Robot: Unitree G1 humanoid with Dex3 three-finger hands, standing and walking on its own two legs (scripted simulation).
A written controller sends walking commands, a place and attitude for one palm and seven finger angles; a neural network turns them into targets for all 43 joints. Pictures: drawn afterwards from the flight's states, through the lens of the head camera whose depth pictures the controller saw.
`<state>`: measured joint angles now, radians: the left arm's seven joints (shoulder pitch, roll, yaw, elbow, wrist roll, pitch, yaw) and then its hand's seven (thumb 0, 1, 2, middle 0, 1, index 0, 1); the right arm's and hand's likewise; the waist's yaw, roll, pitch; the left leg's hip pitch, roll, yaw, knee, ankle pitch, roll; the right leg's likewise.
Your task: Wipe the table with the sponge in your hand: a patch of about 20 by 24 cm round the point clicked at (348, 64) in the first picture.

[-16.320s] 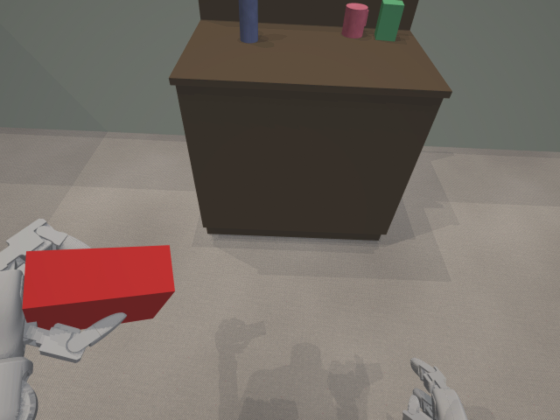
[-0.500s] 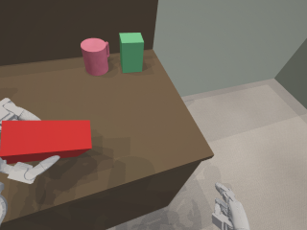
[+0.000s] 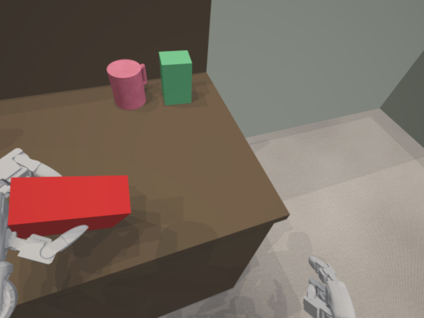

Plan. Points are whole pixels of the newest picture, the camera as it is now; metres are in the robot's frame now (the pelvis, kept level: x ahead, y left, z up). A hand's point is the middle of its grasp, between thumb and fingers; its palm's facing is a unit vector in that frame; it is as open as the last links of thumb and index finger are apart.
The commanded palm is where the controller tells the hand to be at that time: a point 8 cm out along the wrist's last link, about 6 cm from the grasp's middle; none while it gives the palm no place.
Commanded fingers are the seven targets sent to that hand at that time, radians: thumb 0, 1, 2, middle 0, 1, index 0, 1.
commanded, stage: look again from close up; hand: left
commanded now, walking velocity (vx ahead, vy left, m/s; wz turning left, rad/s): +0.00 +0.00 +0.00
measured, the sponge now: (89, 206) +0.24 +0.21 +0.13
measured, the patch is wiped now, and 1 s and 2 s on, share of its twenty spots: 0.00 0.00 0.00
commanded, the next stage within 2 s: shuffle to correct the standing spot in 0.08 s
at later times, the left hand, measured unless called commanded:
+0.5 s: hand (69, 211) +0.21 +0.22 +0.15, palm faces +0.38 -0.85 -0.36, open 9.7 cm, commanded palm +0.15 +0.25 +0.18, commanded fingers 0.00 0.10 1.30 -1.20 -1.60 -1.20 -1.60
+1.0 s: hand (111, 214) +0.22 +0.17 +0.15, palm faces +0.31 -0.86 -0.42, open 9.7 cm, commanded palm +0.16 +0.21 +0.18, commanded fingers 0.00 0.10 1.30 -1.20 -1.60 -1.20 -1.60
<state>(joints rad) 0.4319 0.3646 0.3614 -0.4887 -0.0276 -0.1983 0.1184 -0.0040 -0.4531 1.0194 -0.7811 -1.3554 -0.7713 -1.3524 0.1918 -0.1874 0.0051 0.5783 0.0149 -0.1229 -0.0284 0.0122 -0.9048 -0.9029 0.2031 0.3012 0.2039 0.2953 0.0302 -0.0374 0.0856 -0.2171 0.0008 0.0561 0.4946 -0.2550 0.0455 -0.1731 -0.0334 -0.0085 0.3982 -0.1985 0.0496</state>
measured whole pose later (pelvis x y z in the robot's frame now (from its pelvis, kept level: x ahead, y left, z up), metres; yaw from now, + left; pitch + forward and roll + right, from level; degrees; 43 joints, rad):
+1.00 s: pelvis +0.00 -0.07 -0.01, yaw +0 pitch +0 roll -1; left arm 0.49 0.41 0.38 -0.57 -0.09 -0.14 0.09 0.00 -0.45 1.02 -0.78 -1.36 -0.77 -1.35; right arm 0.20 -0.21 -0.04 0.56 0.02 -0.08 -0.04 0.01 -0.91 -0.90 0.20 0.30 0.20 0.30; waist 0.00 -0.02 0.08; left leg -0.29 0.10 0.02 0.57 -0.28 -0.05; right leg -0.27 0.07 -0.04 0.51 -0.25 -0.05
